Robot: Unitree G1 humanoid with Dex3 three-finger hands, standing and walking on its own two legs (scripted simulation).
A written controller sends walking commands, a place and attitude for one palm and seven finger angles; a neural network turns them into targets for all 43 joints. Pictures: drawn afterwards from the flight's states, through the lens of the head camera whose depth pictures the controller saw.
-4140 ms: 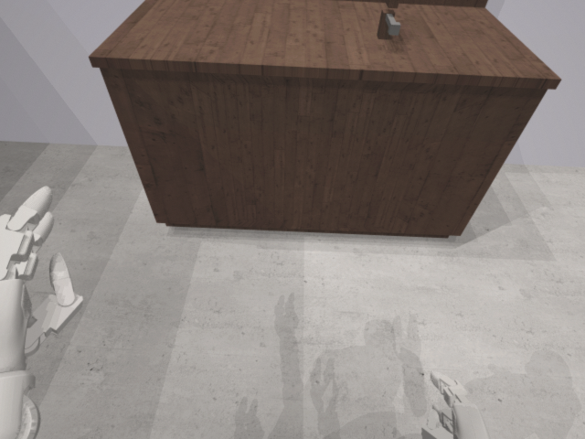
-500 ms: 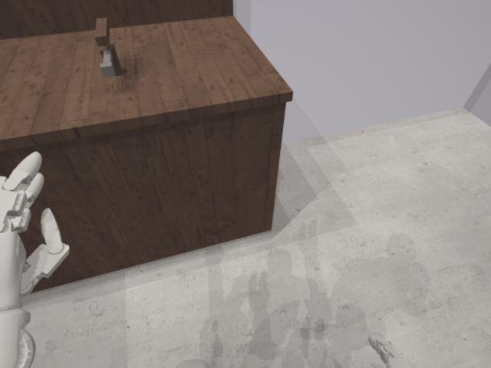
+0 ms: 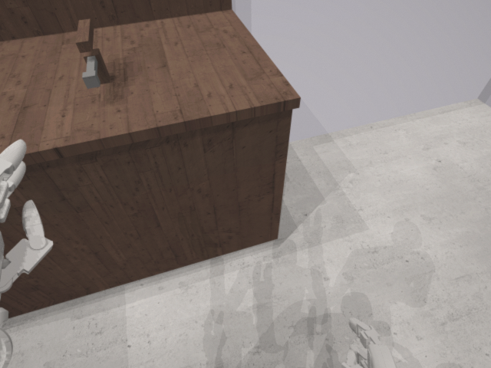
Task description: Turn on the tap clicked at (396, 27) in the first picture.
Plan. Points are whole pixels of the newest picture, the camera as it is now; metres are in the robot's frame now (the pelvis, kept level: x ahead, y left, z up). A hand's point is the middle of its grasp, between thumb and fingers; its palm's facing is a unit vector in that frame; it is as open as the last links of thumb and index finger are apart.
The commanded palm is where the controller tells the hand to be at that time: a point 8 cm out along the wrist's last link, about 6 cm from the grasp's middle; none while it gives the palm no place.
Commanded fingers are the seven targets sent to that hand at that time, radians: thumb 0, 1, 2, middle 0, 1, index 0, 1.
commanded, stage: take the last steps up to it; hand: left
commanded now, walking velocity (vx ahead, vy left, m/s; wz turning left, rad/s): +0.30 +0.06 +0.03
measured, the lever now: (91, 79) +0.67 +0.40 +0.12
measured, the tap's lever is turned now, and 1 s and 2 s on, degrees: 0 0 0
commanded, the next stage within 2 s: come to a stop and stand still in 0.92 s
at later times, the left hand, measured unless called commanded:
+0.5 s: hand (79, 161) +0.33 +0.25 +0.20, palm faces +0.38 -0.83 -0.40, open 7.4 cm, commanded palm +0.27 +0.29 +0.19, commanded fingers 0.00 0.90 0.90 -0.20 -0.30 -0.20 -0.30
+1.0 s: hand (107, 126) +0.42 +0.24 +0.19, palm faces +0.42 -0.82 -0.39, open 7.4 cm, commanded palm +0.36 +0.28 +0.19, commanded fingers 0.00 0.90 0.90 -0.20 -0.30 -0.20 -0.30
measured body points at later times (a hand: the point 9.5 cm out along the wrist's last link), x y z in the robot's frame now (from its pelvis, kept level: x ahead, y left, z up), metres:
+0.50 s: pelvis +0.11 +0.02 +0.01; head +0.13 +0.02 +0.46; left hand +0.31 +0.29 +0.22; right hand +0.27 -0.20 -0.07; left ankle +0.12 +0.14 -0.72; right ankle +0.12 -0.10 -0.68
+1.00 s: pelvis +0.20 +0.00 +0.00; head +0.21 +0.01 +0.45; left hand +0.39 +0.28 +0.21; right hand +0.37 -0.25 -0.07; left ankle +0.24 +0.12 -0.72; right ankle +0.17 -0.10 -0.69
